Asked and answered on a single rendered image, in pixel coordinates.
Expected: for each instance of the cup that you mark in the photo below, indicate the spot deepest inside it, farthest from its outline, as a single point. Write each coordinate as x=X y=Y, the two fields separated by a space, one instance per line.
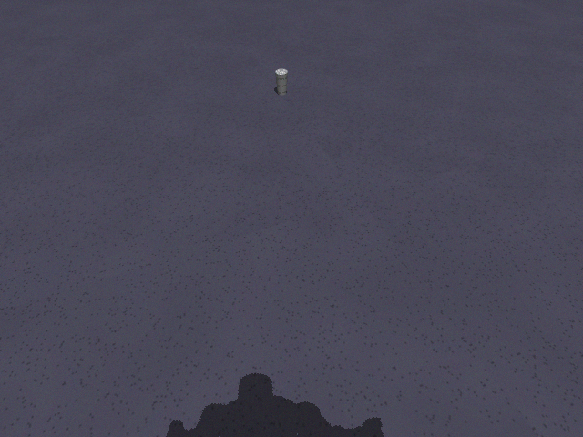
x=281 y=80

